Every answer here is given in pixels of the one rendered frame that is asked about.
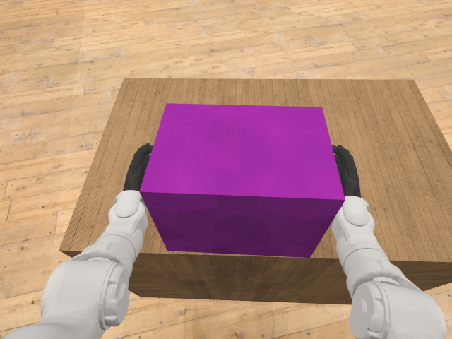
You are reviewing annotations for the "right robot upper arm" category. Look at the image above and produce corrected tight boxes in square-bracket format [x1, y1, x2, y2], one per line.
[349, 280, 446, 339]

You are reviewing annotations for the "carton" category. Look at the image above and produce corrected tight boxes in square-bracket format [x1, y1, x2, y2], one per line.
[139, 103, 345, 258]

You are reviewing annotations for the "robot right forearm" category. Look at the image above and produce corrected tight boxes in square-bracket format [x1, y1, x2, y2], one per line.
[332, 196, 447, 337]

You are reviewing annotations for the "robot right hand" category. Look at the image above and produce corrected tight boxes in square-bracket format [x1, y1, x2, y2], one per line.
[332, 145, 361, 198]

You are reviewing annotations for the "robot left hand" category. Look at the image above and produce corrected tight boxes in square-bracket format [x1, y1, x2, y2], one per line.
[123, 143, 153, 191]

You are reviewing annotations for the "left robot upper arm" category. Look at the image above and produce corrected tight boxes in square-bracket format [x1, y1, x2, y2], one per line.
[3, 260, 129, 339]

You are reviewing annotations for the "robot left forearm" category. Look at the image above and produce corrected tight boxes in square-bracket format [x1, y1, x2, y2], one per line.
[41, 190, 148, 318]

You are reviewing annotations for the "pedestal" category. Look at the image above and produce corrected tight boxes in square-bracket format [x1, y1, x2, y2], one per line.
[59, 78, 452, 305]

